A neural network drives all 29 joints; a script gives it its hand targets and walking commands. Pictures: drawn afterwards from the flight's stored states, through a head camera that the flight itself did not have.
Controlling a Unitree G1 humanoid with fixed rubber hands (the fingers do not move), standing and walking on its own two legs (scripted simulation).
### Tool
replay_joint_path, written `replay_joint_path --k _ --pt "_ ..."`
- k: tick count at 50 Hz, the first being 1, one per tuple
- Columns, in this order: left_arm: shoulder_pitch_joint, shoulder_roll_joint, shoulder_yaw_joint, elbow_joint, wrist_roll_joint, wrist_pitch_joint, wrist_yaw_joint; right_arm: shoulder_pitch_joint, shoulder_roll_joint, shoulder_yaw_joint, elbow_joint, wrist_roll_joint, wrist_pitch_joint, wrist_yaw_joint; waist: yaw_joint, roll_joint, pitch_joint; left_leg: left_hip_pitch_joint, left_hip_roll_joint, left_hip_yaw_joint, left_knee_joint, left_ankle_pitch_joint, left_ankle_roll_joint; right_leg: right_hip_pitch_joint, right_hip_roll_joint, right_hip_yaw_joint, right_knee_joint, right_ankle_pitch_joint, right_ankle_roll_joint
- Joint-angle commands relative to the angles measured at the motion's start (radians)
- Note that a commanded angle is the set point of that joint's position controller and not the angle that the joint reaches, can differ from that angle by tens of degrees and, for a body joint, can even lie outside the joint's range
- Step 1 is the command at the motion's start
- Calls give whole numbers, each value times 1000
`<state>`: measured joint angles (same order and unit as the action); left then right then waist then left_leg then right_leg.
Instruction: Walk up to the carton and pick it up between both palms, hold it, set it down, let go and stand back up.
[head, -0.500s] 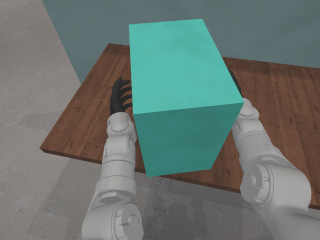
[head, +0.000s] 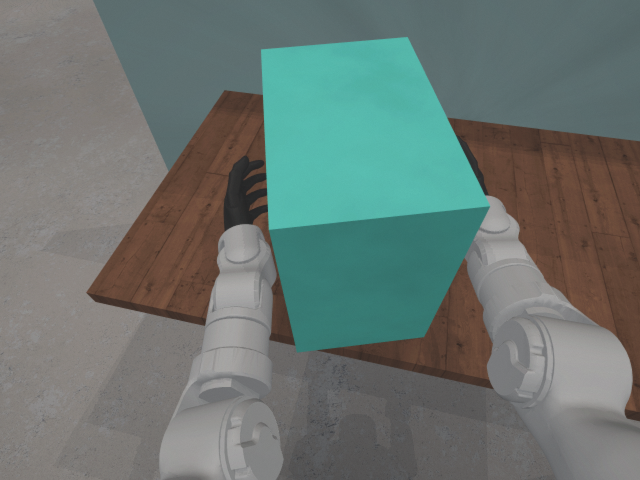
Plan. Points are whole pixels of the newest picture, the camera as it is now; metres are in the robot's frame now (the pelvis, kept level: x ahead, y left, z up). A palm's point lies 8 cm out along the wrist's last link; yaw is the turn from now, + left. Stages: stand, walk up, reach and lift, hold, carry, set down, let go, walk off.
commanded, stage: reach and lift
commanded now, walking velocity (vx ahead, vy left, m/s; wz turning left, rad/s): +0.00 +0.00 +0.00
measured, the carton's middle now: (348, 204) +0.47 +0.06 +0.07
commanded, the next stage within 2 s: none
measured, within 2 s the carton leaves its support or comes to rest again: leaves its support in 0.02 s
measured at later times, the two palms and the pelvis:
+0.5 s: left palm (225, 234) +0.36 +0.19 +0.11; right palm (462, 187) +0.46 -0.07 +0.15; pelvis -0.02 -0.01 +0.00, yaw +2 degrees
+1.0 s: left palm (204, 204) +0.36 +0.20 +0.17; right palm (467, 173) +0.44 -0.07 +0.18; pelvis -0.01 -0.01 +0.00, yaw +3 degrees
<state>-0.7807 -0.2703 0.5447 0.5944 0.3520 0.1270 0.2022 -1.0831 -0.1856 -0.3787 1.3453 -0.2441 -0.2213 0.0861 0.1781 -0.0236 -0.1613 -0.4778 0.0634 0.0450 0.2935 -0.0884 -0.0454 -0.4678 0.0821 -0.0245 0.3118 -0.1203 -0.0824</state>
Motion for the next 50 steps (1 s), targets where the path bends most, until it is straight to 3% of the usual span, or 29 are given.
replay_joint_path --k 1,7,18,24,25,29,30,36,43,45,48,50 --pt "-585 -340 -300 -32 -23 -52 -52 -584 420 110 -60 -41 -83 95 30 -114 -700 174 -4 57 41 310 49 462 -96 -30 83 552 116" --pt "-632 -340 -318 8 -49 -77 -39 -630 421 109 -13 -34 -114 89 34 -108 -746 173 -2 58 52 305 43 435 -94 -35 77 503 111" --pt "-811 -338 -362 40 -106 -101 -26 -699 445 68 84 -28 -93 83 10 -82 -768 161 -13 56 49 210 35 349 -89 -45 48 289 108" --pt "-828 -306 -346 59 -120 -80 -27 -702 456 66 91 4 -56 82 23 -91 -752 132 -19 58 44 159 39 373 -97 -32 53 256 122" --pt "-841 -294 -333 65 -116 -77 -28 -718 463 75 82 12 -53 83 38 -92 -751 118 -20 57 42 152 42 388 -100 -26 55 249 125" --pt "-839 -269 -311 77 -115 -57 -37 -703 464 74 90 26 -24 74 29 -103 -703 102 -26 55 30 126 45 424 -109 -18 58 274 139" --pt "-825 -277 -306 91 -111 -49 -41 -704 477 88 72 28 -17 71 39 -114 -703 105 -28 56 31 141 47 434 -109 -16 59 299 141" --pt "-840 -266 -310 72 -123 -2 -69 -700 496 115 19 64 25 50 13 -124 -657 121 -37 45 25 138 48 493 -121 -6 63 392 163" --pt "-823 -278 -343 15 -148 81 -91 -709 531 187 -97 136 87 30 4 -106 -630 197 -42 26 26 171 42 523 -120 -3 56 440 167" --pt "-840 -289 -375 -19 -163 107 -98 -710 542 200 -137 158 106 21 -21 -97 -622 222 -46 14 26 176 38 524 -118 -10 51 438 170" --pt "-852 -290 -397 -46 -170 143 -105 -713 565 227 -187 182 136 12 -28 -88 -616 257 -48 5 29 169 37 527 -115 -11 42 412 167" --pt "-858 -310 -421 -61 -176 170 -111 -710 577 234 -217 196 161 7 -55 -64 -600 286 -51 0 29 166 30 516 -114 -15 34 390 166"
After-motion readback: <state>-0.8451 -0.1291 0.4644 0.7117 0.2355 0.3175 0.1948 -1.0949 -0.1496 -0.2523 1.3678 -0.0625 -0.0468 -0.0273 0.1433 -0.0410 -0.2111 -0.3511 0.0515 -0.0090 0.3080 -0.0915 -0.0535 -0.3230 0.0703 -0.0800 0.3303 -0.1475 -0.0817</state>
